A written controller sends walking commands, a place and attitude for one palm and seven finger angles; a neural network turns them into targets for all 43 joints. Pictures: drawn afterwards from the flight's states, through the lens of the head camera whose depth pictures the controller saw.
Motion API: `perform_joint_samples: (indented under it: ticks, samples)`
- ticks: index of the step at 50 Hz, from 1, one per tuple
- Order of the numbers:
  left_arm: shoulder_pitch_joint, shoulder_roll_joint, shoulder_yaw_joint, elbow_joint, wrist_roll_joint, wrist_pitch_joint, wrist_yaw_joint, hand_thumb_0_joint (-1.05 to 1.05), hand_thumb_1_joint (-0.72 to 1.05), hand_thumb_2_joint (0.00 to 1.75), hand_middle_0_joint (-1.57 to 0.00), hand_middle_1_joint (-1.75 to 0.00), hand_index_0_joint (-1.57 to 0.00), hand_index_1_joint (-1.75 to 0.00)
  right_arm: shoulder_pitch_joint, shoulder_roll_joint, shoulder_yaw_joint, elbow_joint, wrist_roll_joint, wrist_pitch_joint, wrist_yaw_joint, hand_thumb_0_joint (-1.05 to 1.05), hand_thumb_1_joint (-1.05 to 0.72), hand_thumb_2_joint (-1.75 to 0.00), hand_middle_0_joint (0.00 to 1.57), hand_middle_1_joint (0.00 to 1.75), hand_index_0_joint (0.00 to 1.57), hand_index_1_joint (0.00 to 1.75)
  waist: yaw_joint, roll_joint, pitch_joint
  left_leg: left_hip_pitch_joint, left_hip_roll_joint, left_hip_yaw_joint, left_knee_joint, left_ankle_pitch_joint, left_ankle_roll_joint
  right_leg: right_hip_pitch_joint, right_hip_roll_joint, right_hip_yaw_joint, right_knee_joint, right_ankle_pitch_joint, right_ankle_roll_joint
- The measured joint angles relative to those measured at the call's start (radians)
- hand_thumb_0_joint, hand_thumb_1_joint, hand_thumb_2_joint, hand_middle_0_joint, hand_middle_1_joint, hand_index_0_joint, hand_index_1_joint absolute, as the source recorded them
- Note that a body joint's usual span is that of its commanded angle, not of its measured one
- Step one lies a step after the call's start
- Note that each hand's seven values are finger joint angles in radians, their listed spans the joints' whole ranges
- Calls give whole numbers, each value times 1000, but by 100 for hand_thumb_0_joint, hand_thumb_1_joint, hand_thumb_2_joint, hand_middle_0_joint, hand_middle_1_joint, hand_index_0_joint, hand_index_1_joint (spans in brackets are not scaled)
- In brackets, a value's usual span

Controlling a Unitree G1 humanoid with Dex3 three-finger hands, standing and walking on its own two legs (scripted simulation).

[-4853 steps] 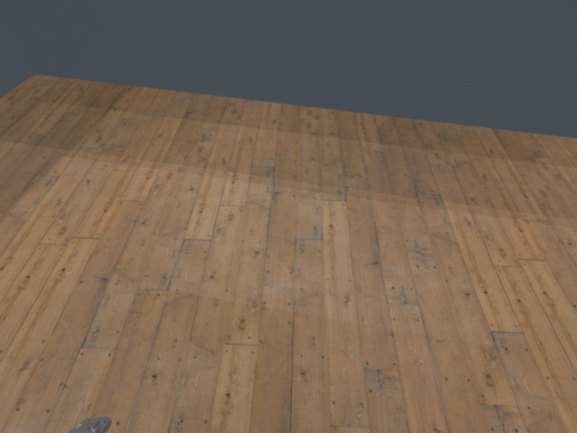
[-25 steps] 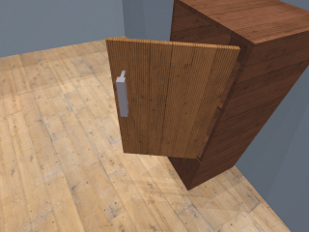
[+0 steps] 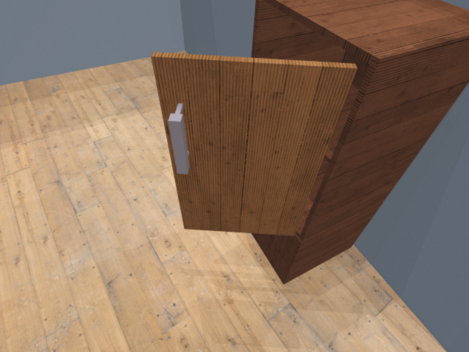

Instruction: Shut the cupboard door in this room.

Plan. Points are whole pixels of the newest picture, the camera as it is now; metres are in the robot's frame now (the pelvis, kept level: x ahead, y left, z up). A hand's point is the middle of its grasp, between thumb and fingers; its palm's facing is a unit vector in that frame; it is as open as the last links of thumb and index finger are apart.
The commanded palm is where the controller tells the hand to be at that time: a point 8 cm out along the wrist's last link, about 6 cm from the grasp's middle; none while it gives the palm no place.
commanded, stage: look again from close up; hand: left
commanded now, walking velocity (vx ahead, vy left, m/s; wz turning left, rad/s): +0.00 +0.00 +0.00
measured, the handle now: (181, 139) +0.52 +0.15 +0.06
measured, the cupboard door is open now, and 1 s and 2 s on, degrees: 59 59 59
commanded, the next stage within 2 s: shuffle to correct the standing spot in 0.08 s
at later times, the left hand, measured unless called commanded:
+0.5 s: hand out of the picture +0.00 +0.15 -0.18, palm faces +0.03 -0.98 -0.18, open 7.4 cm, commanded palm none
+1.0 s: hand out of the picture +0.08 +0.18 -0.18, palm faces +0.02 -0.97 -0.24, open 7.3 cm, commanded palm none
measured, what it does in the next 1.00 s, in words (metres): stands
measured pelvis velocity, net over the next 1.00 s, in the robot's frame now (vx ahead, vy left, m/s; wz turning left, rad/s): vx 0.04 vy -0.01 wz -0.02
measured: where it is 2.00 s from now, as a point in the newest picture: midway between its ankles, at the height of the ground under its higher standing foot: outside the picture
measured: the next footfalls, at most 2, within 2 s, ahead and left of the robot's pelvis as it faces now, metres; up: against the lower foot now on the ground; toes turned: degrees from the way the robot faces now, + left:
none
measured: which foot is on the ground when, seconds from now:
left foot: down 0.00-1.00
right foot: down 0.00-1.00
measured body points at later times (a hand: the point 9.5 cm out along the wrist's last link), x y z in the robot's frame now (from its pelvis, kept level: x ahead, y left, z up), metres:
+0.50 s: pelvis +0.04 -0.02 +0.00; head +0.04 -0.02 +0.45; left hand +0.00 +0.20 -0.16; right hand +0.01 -0.24 -0.16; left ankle +0.02 +0.10 -0.74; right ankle +0.04 -0.15 -0.74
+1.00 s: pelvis +0.04 -0.01 -0.01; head +0.07 +0.00 +0.44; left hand +0.08 +0.23 -0.16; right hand +0.09 -0.24 -0.16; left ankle +0.02 +0.10 -0.74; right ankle +0.04 -0.15 -0.74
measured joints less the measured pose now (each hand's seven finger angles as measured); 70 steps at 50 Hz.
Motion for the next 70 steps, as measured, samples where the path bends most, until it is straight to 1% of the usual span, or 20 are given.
perform_joint_samples:
  ticks: [14, 19, 23, 28, 30, 32, 35, 38, 42, 45, 47, 49, 54, 60, 65, 67, 70]
  samples:
    - [4, 2, 11, -1, 2, -2, -3, 0, 91, 90, -20, -30, -20, -30, 17, -1, -1, 1, -5, -2, -3, 0, -91, -90, 20, 30, 20, 30, -3, 2, -8, 3, 8, 1, -2, -7, -7, -2, 8, 1, 5, -11, -9]
    - [29, 2, 25, -3, 7, 7, -13, 0, 91, 90, -20, -30, -20, -30, 40, 1, -9, -3, -12, 6, -4, 0, -91, -90, 20, 30, 20, 30, -3, 2, -28, 7, 18, 1, 16, -37, -12, -7, 18, 2, 42, -75, -25]
    - [52, 2, 35, -6, 8, 7, -22, 0, 91, 90, -20, -30, -20, -30, 60, 2, -15, -8, -13, 2, -8, 0, -91, -90, 20, 30, 20, 30, -3, 0, -31, 14, 24, 2, 35, -65, -21, -7, 24, 3, 67, -76, -34]
    - [73, -8, 42, -8, 4, -4, -23, 0, 91, 90, -20, -30, -20, -30, 72, -5, -16, -11, -11, -4, -15, 0, -91, -90, 20, 30, 20, 30, -1, 18, -27, 8, 51, -15, 87, -118, -35, 5, 48, -14, 89, -123, -41]
    - [74, -15, 40, -1, -1, -16, -17, 0, 91, 90, -20, -30, -20, -30, 63, -8, -11, -7, -8, -5, -20, 0, -91, -90, 20, 30, 20, 30, -1, 21, -21, 1, 61, -24, 112, -135, -39, 15, 56, -24, 87, -133, -46]
    - [68, -23, 32, 12, -5, -22, -10, 0, 91, 90, -20, -30, -20, -30, 44, -9, -6, 0, -3, -7, -25, 0, -91, -90, 20, 30, 20, 30, 0, 17, -15, 19, 62, -28, 95, -145, -52, 28, 57, -28, 77, -136, -45]
    - [43, -31, 23, 15, -7, -15, 0, 0, 91, 90, -20, -30, -20, -30, 9, -3, -6, -4, 3, -10, -35, 0, -91, -90, 20, 30, 20, 30, 5, 3, -1, 41, 54, -22, 60, -121, -46, 38, 50, -24, 67, -119, -39]
    - [7, -35, 25, -9, -6, -7, 6, 0, 91, 90, -20, -30, -20, -30, -28, -5, -15, -30, 1, -1, -44, 0, -92, -90, 20, 30, 20, 30, 10, 0, 19, 34, 48, -15, 70, -93, -44, 26, 42, -20, 87, -89, -37]
    - [-22, -7, 38, -39, 1, 13, 12, 1, 93, 90, -20, -30, -20, -30, -63, -22, -29, -70, -1, 10, -41, 1, -93, -90, 20, 30, 20, 30, 11, -2, 28, 23, 43, 0, 84, -103, -33, 5, 37, -9, 109, -96, -35]
    - [-52, 26, 47, -60, 2, 22, 11, 1, 93, 90, -20, -30, -20, -30, -88, -25, -30, -88, -4, 10, -38, 0, -93, -90, 20, 30, 20, 30, 12, -13, 35, 8, 34, 12, 94, -135, -23, -8, 28, 3, 112, -138, -19]
    - [-75, 43, 50, -66, 3, 26, 9, 1, 93, 90, -20, -30, -20, -30, -100, -24, -26, -90, -5, 7, -35, 0, -92, -90, 20, 30, 20, 30, 10, -13, 45, 6, 33, 15, 97, -121, -20, -12, 26, 7, 116, -121, -11]
    - [-90, 55, 49, -70, 2, 26, 5, 1, 92, 90, -20, -30, -20, -30, -101, -21, -21, -88, -6, 4, -31, 0, -92, -90, 20, 30, 20, 30, 8, -10, 41, 9, 32, 13, 90, -110, -18, -4, 25, 5, 103, -112, -14]
    - [-99, 59, 35, -60, 2, 19, -5, 0, 92, 90, -20, -30, -20, -30, -83, -31, -11, -59, -10, 8, -20, 0, -93, -90, 20, 30, 20, 30, 4, 3, 8, 34, 32, 6, 46, -80, -20, 30, 28, -3, 44, -76, -17]
    - [-60, 40, 24, -40, 5, 15, -16, 0, 91, 90, -20, -30, -20, -30, -18, -29, 2, -30, -16, 11, -4, 0, -93, -90, 20, 30, 20, 30, 2, -3, -24, 50, 27, 6, 4, -59, -21, 40, 25, -5, 17, -65, -20]
    - [-14, 15, 16, -6, -1, 6, -15, 0, 91, 90, -20, -30, -20, -30, 34, -13, 12, 3, -10, 4, -7, 0, -92, -90, 20, 30, 20, 30, -1, -7, -16, 60, 28, 3, -7, -61, -24, 51, 27, -8, 6, -68, -21]
    - [-4, 3, 2, 13, -1, -9, 0, 0, 91, 90, -20, -30, -20, -30, 49, -13, 20, -6, -8, 3, -6, 0, -92, -90, 20, 30, 20, 30, -4, 6, -9, 29, 39, -5, 32, -76, -26, 38, 35, -16, 12, -68, -21]
    - [10, -6, -11, 31, -3, -16, -3, 0, 91, 90, -20, -30, -20, -30, 73, -12, 26, -34, -11, -7, -5, 0, -92, -90, 20, 30, 20, 30, -12, 16, -2, 4, 35, -11, 79, -104, -23, 16, 29, -20, 57, -94, -20]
